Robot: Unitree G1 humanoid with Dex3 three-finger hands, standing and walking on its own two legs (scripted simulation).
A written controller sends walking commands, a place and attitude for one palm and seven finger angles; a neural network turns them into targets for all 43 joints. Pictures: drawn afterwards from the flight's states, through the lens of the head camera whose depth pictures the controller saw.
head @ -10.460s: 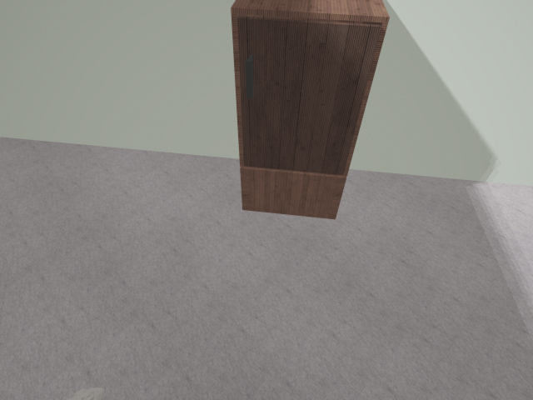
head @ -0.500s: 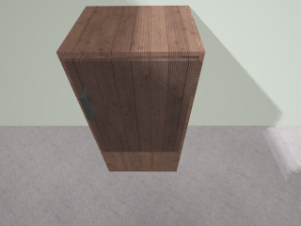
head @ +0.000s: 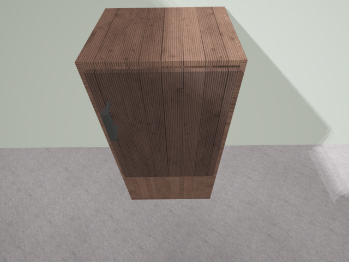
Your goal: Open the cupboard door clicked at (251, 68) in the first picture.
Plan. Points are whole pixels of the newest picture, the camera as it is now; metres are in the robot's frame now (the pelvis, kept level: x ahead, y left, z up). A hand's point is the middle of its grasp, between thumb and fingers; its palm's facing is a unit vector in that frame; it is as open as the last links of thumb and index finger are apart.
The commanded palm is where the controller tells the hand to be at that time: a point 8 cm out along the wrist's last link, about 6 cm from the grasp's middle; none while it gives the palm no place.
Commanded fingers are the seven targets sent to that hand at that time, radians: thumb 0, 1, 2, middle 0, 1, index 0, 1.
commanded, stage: raise the hand with hooked fingers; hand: left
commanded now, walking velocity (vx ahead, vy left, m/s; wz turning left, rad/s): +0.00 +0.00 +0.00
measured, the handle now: (111, 122) +0.53 +0.24 -0.03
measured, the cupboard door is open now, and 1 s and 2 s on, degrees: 0 0 0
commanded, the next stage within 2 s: none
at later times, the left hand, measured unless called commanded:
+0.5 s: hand out of the picture +0.14 +0.19 -0.07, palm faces +0.17 -0.98 -0.04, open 9.2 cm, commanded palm +0.14 +0.24 -0.05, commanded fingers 0.00 0.27 0.63 -0.25 -0.70 -0.25 -0.70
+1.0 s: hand (82, 233) +0.19 +0.23 -0.04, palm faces +0.05 -1.00 -0.05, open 12.2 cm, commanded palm +0.17 +0.28 -0.03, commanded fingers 0.00 -0.31 0.38 -0.29 -1.08 -0.29 -1.08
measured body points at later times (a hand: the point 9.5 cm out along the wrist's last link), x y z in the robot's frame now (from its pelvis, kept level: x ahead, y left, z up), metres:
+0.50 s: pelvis -0.02 -0.03 -0.10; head +0.03 -0.01 +0.35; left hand +0.12 +0.24 -0.06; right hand +0.25 -0.24 -0.12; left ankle -0.01 +0.09 -0.74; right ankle -0.01 -0.11 -0.74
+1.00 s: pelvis -0.04 -0.01 -0.08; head +0.02 +0.00 +0.36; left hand +0.18 +0.28 -0.03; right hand +0.10 -0.29 -0.16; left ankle -0.01 +0.09 -0.74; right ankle -0.01 -0.11 -0.74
